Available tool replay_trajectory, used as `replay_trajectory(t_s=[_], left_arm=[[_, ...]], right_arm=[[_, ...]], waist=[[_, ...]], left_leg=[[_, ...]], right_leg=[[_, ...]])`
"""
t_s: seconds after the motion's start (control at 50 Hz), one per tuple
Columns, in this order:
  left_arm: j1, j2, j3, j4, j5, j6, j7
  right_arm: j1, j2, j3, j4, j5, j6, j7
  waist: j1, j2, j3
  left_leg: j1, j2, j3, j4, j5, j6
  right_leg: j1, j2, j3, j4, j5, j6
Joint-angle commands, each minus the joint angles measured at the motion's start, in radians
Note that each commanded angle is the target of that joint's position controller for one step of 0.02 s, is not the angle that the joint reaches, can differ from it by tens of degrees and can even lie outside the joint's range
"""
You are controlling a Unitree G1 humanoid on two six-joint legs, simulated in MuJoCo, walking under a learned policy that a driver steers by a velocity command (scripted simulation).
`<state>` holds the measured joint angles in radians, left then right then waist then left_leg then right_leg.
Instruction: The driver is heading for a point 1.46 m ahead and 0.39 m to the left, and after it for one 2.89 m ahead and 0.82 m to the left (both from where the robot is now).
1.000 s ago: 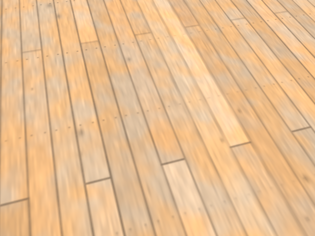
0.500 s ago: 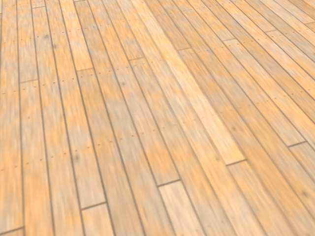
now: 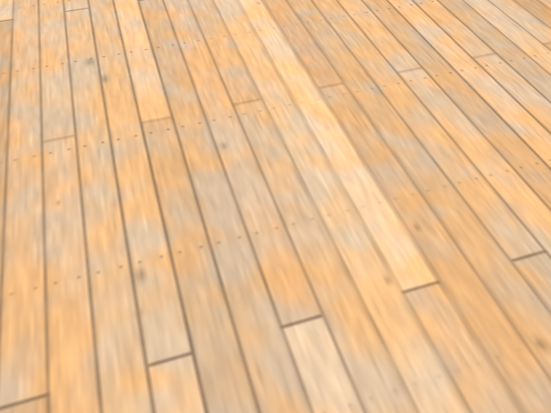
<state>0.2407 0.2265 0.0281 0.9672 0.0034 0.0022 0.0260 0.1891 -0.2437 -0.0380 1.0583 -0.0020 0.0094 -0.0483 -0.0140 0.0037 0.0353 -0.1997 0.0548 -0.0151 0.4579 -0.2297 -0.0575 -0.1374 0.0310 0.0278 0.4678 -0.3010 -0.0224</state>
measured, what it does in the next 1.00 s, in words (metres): walks ahead: right foot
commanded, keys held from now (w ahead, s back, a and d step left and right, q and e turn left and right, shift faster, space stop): no key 0.20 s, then w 0.80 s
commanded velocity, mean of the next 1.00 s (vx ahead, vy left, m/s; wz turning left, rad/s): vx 0.28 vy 0.00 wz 0.00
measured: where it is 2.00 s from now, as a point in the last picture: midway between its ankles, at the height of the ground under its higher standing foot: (267, 351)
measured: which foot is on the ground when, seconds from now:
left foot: down 0.00-0.96, up 0.98-1.00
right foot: down 0.00-0.46, up 0.48-0.92, down 0.94-1.00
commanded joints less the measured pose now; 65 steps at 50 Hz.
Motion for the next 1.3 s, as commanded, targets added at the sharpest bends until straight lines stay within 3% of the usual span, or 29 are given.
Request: replay_trajectory(t_s=[0.02,0.2,0.24,0.26,0.3,0.34,0.4,0.44,0.46,0.48,0.5,0.52,0.56,0.6,0.66,0.74,0.84,0.9,0.94,0.96,0.98,1.0,1.02,1.04,1.06,1.1,1.14,1.22,1.3], left_arm=[[0.026,0.107,0.018,-0.015,-0.001,-0.009,0.005],[0.046,0.094,0.010,0.036,-0.002,-0.009,0.007],[0.070,0.107,0.015,0.051,-0.010,-0.004,0.012],[0.073,0.137,0.024,0.048,-0.016,-0.002,0.014],[0.116,0.193,0.043,0.046,-0.025,-0.013,0.013],[0.115,0.199,0.052,0.042,-0.024,-0.038,0.012],[0.039,0.172,0.049,0.013,-0.043,-0.055,0.007],[-0.008,0.169,0.047,-0.002,-0.045,-0.047,0.001],[-0.019,0.132,0.035,-0.010,-0.034,-0.051,-0.003],[-0.020,0.056,0.013,-0.033,-0.016,-0.062,-0.006],[-0.020,0.059,0.019,-0.058,-0.037,-0.078,-0.005],[-0.029,0.094,0.026,-0.060,-0.059,-0.091,-0.010],[-0.033,0.111,0.034,-0.042,-0.050,-0.108,-0.018],[-0.056,0.127,0.048,-0.039,-0.031,-0.108,-0.027],[-0.118,0.075,0.041,-0.058,-0.024,-0.094,-0.039],[-0.303,0.041,0.021,-0.131,-0.027,-0.093,-0.045],[-0.419,0.057,0.013,-0.184,-0.036,-0.102,-0.069],[-0.348,0.112,0.036,-0.181,-0.035,-0.110,-0.076],[-0.065,0.188,0.079,-0.100,-0.039,-0.104,-0.063],[0.123,0.251,0.097,-0.058,-0.024,-0.097,-0.052],[0.196,0.291,0.101,-0.031,-0.010,-0.095,-0.057],[0.156,0.198,0.075,-0.028,-0.018,-0.097,-0.059],[0.048,0.161,0.062,-0.043,-0.022,-0.104,-0.057],[-0.043,0.134,0.052,-0.063,-0.018,-0.112,-0.059],[-0.092,0.107,0.044,-0.067,-0.006,-0.120,-0.065],[-0.106,0.076,0.032,-0.051,0.004,-0.126,-0.071],[-0.075,0.100,0.034,-0.028,-0.004,-0.128,-0.063],[-0.041,0.150,0.038,-0.009,0.010,-0.118,-0.032],[0.024,0.172,0.035,0.019,0.009,-0.105,-0.017]], right_arm=[[0.021,-0.109,-0.018,-0.016,0.000,-0.006,-0.005],[0.048,-0.091,-0.013,0.016,0.001,-0.004,-0.008],[0.067,-0.075,-0.011,0.030,0.007,-0.001,-0.010],[0.055,-0.074,-0.012,0.022,0.011,-0.003,-0.011],[0.001,-0.055,-0.007,-0.015,0.012,-0.025,-0.002],[-0.026,-0.050,-0.006,-0.042,0.026,-0.058,0.019],[0.019,-0.059,-0.012,-0.045,0.039,-0.097,0.045],[0.200,-0.055,-0.029,0.043,0.026,-0.101,0.049],[0.303,-0.073,-0.040,0.072,0.020,-0.098,0.050],[0.420,-0.173,-0.059,0.075,0.022,-0.097,0.043],[0.441,-0.198,-0.052,0.077,0.007,-0.112,0.058],[0.329,-0.146,-0.033,0.048,0.008,-0.126,0.060],[0.208,-0.099,-0.015,-0.001,0.007,-0.135,0.069],[0.222,-0.057,0.000,-0.005,0.002,-0.125,0.069],[0.302,-0.075,0.003,0.008,-0.003,-0.111,0.052],[0.310,-0.106,0.000,-0.010,-0.005,-0.100,0.031],[0.359,-0.113,-0.012,0.007,0.013,-0.095,0.026],[0.323,-0.145,-0.029,-0.007,0.009,-0.083,0.024],[0.288,-0.148,-0.030,-0.025,-0.001,-0.065,0.026],[0.286,-0.117,-0.015,-0.051,-0.014,-0.066,0.030],[0.425,0.049,0.027,-0.054,-0.003,-0.088,0.046],[0.338,-0.047,0.006,-0.054,0.026,-0.121,0.052],[0.233,-0.103,-0.012,-0.098,0.055,-0.140,0.053],[0.173,-0.115,-0.015,-0.114,0.054,-0.149,0.045],[0.150,-0.113,-0.026,-0.116,0.040,-0.145,0.036],[0.199,-0.068,-0.028,-0.111,0.029,-0.117,0.032],[0.179,-0.051,-0.029,-0.127,0.024,-0.097,0.029],[0.041,-0.055,-0.028,-0.183,0.003,-0.093,0.027],[-0.074,-0.043,-0.014,-0.209,0.013,-0.090,0.048]], waist=[[0.000,-0.005,-0.004],[0.003,-0.004,0.008],[0.011,-0.031,0.000],[0.021,-0.067,0.033],[0.054,-0.171,0.109],[0.055,-0.198,0.165],[-0.002,-0.138,0.134],[-0.076,-0.085,0.055],[-0.112,0.005,0.013],[-0.132,0.280,-0.047],[-0.111,0.323,-0.047],[-0.059,0.176,0.058],[-0.019,0.082,0.099],[-0.018,0.089,0.081],[-0.031,0.081,0.062],[-0.059,0.073,0.098],[-0.058,0.078,0.134],[0.015,0.112,0.044],[0.158,0.134,-0.136],[0.212,0.043,-0.273],[0.116,-0.243,-0.441],[0.153,-0.174,-0.376],[0.122,-0.154,-0.199],[0.084,-0.044,-0.122],[0.048,-0.008,-0.073],[-0.009,-0.046,-0.062],[-0.022,-0.055,-0.018],[-0.012,-0.045,0.016],[0.042,-0.056,-0.035]], left_leg=[[0.042,-0.004,0.009,-0.044,0.154,0.019],[0.034,-0.010,0.011,-0.047,0.140,0.023],[0.010,-0.057,0.064,0.005,-0.088,0.029],[-0.047,-0.083,0.093,0.065,-0.219,0.037],[-0.204,-0.086,0.105,0.251,-0.247,0.053],[-0.313,-0.010,0.020,0.399,-0.257,0.092],[-0.249,0.023,0.015,0.202,-0.249,0.140],[0.126,-0.081,0.116,0.022,-0.002,0.110],[0.267,-0.031,0.018,-0.018,-0.016,0.113],[0.381,0.207,-0.363,-0.186,-0.134,0.199],[0.357,0.346,-0.711,-0.316,-0.306,0.323],[0.293,0.355,-0.666,-0.319,-0.378,0.324],[0.237,0.255,-0.425,-0.325,-0.233,0.251],[0.232,0.181,-0.244,-0.323,0.044,0.205],[0.250,0.155,-0.139,-0.319,0.314,0.220],[0.169,0.129,-0.066,-0.368,0.324,0.218],[0.247,0.176,-0.035,-0.363,0.373,0.222],[0.345,0.202,-0.015,-0.219,0.749,0.197],[0.280,0.154,0.024,0.116,0.968,0.157],[0.022,0.104,0.037,0.425,0.656,0.134],[-0.342,-0.115,-0.008,0.796,-0.214,0.073],[-0.450,-0.092,-0.141,0.930,-0.325,0.099],[-0.526,-0.040,-0.111,0.949,-0.253,0.117],[-0.482,0.018,-0.091,0.898,-0.154,0.124],[-0.431,0.053,-0.076,0.837,-0.096,0.121],[-0.327,0.092,-0.079,0.768,-0.061,0.116],[-0.337,0.110,-0.061,0.689,-0.051,0.099],[-0.363,0.087,-0.012,0.404,0.147,0.049],[-0.253,0.021,0.025,0.187,0.359,0.061]], right_leg=[[-0.070,-0.050,0.040,-0.097,0.214,-0.010],[-0.077,-0.045,0.030,-0.104,0.185,-0.007],[-0.081,-0.038,0.039,-0.132,-0.121,-0.031],[-0.109,-0.065,0.087,-0.164,-0.327,-0.062],[-0.123,-0.222,0.305,-0.286,-0.567,-0.155],[-0.119,-0.342,0.462,-0.342,-0.508,-0.231],[-0.068,-0.301,0.334,-0.281,-0.296,-0.175],[-0.233,-0.178,0.164,-0.148,-0.166,-0.123],[-0.317,-0.112,0.078,0.039,-0.058,-0.087],[-0.471,-0.006,-0.061,0.412,-0.123,-0.011],[-0.596,0.032,0.026,0.627,-0.269,-0.014],[-0.681,-0.047,0.077,0.740,-0.202,-0.037],[-0.685,-0.120,0.056,0.712,0.004,-0.065],[-0.628,-0.149,0.023,0.618,0.104,-0.055],[-0.635,-0.141,-0.028,0.525,0.170,-0.015],[-0.567,-0.104,-0.068,0.247,0.307,0.014],[-0.520,-0.079,-0.069,0.081,0.351,-0.024],[-0.378,-0.029,-0.089,0.058,0.271,-0.072],[-0.010,0.015,-0.111,0.052,0.261,-0.125],[0.326,-0.169,0.107,0.087,0.203,-0.189],[0.615,-0.422,0.646,-0.060,-0.071,-0.367],[0.552,-0.395,0.740,-0.181,-0.142,-0.332],[0.397,-0.368,0.573,-0.204,-0.075,-0.285],[0.225,-0.335,0.441,-0.234,0.054,-0.257],[0.091,-0.300,0.342,-0.258,0.160,-0.237],[-0.037,-0.254,0.236,-0.312,0.207,-0.229],[-0.107,-0.243,0.176,-0.357,0.223,-0.240],[-0.124,-0.197,0.013,-0.323,0.633,-0.211],[-0.056,-0.187,-0.076,-0.284,0.661,-0.170]])
Keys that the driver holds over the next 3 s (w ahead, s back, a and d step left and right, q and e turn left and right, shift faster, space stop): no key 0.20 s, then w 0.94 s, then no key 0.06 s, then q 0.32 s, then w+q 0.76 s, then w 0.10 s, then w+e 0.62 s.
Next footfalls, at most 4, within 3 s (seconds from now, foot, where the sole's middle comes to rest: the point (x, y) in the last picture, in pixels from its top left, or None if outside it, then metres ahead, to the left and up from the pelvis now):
0.94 right None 0.46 -0.06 -0.78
1.44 left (225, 349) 0.69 0.16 -0.78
1.90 right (306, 326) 0.75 -0.06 -0.78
2.38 left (163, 290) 0.87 0.34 -0.78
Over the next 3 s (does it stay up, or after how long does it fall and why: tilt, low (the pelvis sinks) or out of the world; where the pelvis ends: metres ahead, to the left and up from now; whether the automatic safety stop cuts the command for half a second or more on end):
stays up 1.12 0.33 -0.02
